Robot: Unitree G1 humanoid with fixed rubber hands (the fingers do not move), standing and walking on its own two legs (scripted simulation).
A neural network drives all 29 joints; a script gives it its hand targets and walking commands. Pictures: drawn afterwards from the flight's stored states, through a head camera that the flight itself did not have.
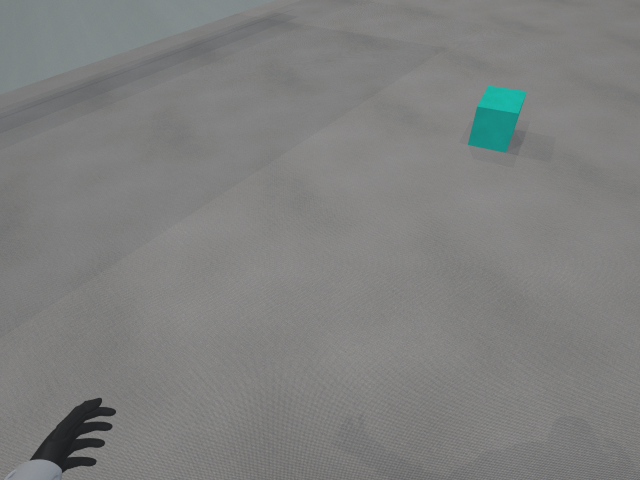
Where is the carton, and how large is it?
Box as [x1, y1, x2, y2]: [468, 86, 526, 152]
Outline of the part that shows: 488,86 477,106 468,144 505,152 526,91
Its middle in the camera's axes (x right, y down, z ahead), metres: +1.01 -0.68 +2.20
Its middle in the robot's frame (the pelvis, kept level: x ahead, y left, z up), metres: +2.10 -0.92 -0.63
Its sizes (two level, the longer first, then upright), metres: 0.285 0.208 0.233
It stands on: the floor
